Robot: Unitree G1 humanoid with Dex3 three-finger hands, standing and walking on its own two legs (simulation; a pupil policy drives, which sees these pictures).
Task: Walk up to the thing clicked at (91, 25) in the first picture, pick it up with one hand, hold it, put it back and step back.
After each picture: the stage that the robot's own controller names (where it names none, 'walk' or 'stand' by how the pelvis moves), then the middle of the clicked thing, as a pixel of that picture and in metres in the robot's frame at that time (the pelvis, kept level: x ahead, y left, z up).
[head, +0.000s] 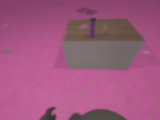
stand; (92, 28) +1.07 +0.07 -0.01
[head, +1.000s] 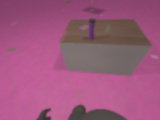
rise first; (91, 30) +0.97 +0.10 +0.01
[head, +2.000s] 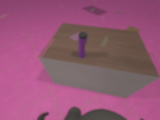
walk; (82, 46) +0.61 +0.14 +0.01
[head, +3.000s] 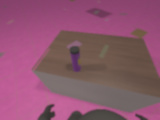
stand; (75, 60) +0.46 +0.18 +0.00
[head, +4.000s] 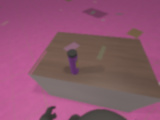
stand; (73, 63) +0.44 +0.18 -0.01
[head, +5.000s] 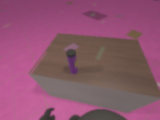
stand; (72, 63) +0.45 +0.19 -0.01
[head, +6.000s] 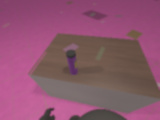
stand; (72, 63) +0.44 +0.19 -0.01
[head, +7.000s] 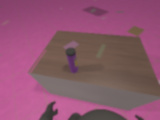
rise first; (72, 61) +0.45 +0.19 -0.01
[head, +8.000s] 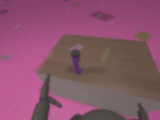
rise first; (76, 63) +0.45 +0.19 -0.01
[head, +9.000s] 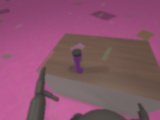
go down; (78, 62) +0.45 +0.18 -0.01
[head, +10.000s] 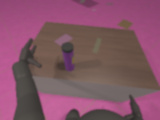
go down; (69, 58) +0.43 +0.17 +0.03
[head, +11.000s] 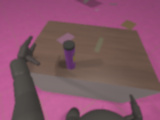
approach; (70, 57) +0.45 +0.17 +0.03
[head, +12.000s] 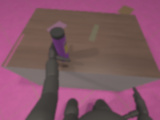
close; (61, 47) +0.47 +0.19 +0.07
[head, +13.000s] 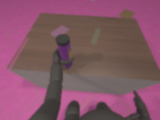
lift; (65, 53) +0.44 +0.17 +0.07
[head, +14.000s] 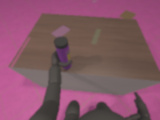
lift; (64, 55) +0.42 +0.18 +0.07
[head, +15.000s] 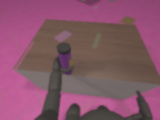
lift; (66, 61) +0.39 +0.18 +0.07
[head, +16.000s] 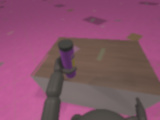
hold; (68, 61) +0.32 +0.16 +0.18
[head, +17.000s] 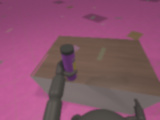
hold; (69, 64) +0.33 +0.16 +0.14
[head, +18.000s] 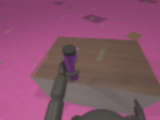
hold; (71, 65) +0.33 +0.15 +0.14
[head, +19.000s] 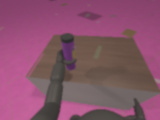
crouch; (69, 54) +0.40 +0.17 +0.15
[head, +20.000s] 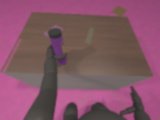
lower; (59, 48) +0.48 +0.19 +0.05
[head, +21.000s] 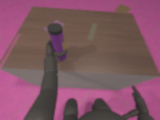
lower; (59, 45) +0.49 +0.19 +0.08
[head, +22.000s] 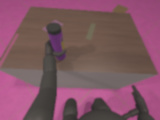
lower; (58, 44) +0.49 +0.19 +0.08
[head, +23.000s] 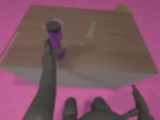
lower; (57, 43) +0.49 +0.19 +0.09
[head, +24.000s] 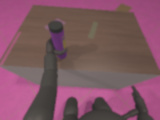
rest; (59, 43) +0.49 +0.19 +0.09
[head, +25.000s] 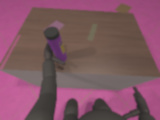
withdraw; (57, 47) +0.47 +0.20 +0.08
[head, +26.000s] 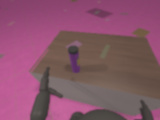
sink last; (74, 60) +0.44 +0.18 +0.03
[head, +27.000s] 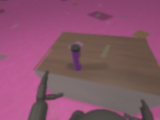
stand; (76, 59) +0.47 +0.18 +0.03
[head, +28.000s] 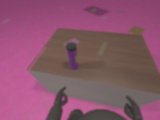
stand; (73, 57) +0.46 +0.19 +0.03
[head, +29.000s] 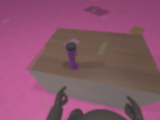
stand; (72, 57) +0.46 +0.19 +0.04
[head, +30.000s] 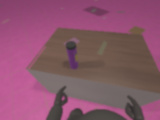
stand; (72, 56) +0.47 +0.19 +0.04
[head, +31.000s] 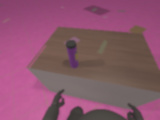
stand; (73, 55) +0.47 +0.19 +0.04
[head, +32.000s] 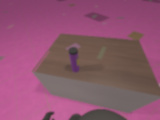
stand; (74, 61) +0.48 +0.19 -0.01
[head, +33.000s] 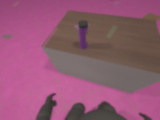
walk; (83, 36) +0.64 +0.14 +0.02
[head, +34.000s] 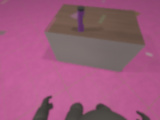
walk; (80, 20) +0.92 +0.19 +0.01
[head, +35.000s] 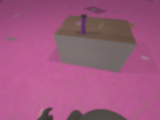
stand; (83, 25) +1.10 +0.21 +0.00
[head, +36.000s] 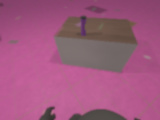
stand; (83, 26) +1.08 +0.19 -0.01
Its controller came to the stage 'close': yes
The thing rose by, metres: 0.19
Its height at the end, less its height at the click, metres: +0.00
